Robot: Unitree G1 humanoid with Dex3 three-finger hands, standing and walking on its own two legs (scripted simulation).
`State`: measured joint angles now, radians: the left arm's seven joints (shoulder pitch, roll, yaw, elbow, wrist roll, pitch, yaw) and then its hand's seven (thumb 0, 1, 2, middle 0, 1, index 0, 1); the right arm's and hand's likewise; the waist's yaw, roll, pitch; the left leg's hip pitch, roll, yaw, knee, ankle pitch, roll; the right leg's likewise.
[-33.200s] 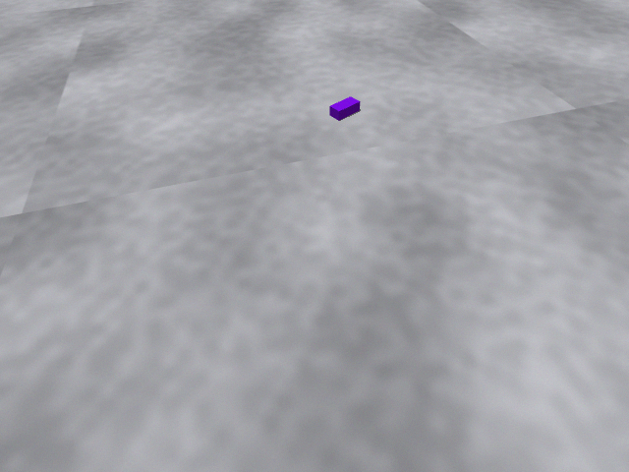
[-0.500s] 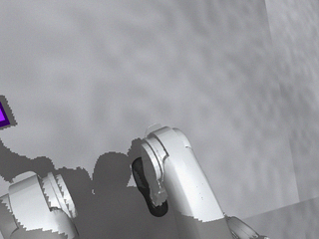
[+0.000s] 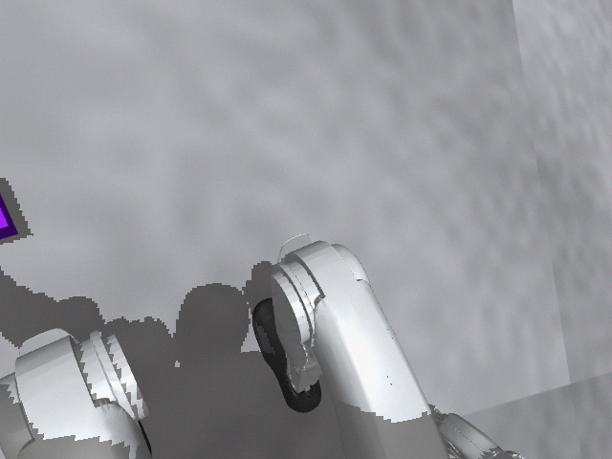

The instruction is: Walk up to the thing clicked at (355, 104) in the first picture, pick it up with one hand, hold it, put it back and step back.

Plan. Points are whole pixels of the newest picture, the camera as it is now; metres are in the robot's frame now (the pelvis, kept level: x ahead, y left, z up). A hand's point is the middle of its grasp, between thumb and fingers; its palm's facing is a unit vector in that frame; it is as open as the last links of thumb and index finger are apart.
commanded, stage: open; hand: left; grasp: from above
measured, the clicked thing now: out of the picture +0.46 +0.30 -0.27
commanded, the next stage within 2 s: withdraw in 0.08 s
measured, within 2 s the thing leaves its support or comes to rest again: neither
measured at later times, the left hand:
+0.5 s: hand out of the picture +0.47 +0.33 -0.19, palm faces -0.30 -0.11 -0.95, open 14.1 cm
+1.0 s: hand out of the picture +0.43 +0.30 -0.09, palm faces -0.50 -0.09 -0.86, open 13.6 cm
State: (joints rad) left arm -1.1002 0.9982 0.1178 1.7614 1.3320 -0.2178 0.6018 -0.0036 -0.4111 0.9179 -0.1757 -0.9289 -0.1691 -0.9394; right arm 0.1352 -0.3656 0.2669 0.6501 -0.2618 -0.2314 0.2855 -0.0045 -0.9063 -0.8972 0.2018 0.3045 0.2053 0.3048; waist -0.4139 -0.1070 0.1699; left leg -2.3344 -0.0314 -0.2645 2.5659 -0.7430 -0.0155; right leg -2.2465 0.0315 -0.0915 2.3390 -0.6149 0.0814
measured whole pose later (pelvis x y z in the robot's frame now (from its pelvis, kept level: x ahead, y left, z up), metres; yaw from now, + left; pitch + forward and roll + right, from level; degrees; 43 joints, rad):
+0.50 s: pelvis +0.00 +0.00 +0.01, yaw +1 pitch +32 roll -14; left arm -0.99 0.86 0.13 1.48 1.27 -0.13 0.55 0.00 -0.51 0.99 -0.10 -0.99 -0.09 -1.00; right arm 0.20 -0.34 0.17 0.69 -0.20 -0.19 0.30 0.00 -0.91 -0.90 0.20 0.30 0.21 0.30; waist -0.34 -0.04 0.03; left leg -2.35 -0.03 -0.23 2.52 -0.75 -0.02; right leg -2.27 0.02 -0.07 2.32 -0.62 0.06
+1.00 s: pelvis -0.01 -0.02 +0.05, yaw +8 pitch +33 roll -8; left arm -1.05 0.73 -0.03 1.48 1.24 -0.23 0.25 0.00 -0.44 0.97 -0.16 -0.95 -0.15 -0.96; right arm 0.15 -0.34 0.10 0.65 -0.12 -0.01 0.12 0.00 -0.91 -0.90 0.20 0.30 0.20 0.30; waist -0.28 0.01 -0.06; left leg -2.24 -0.04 -0.14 2.32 -0.65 -0.02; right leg -2.20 -0.02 -0.01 2.20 -0.58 0.06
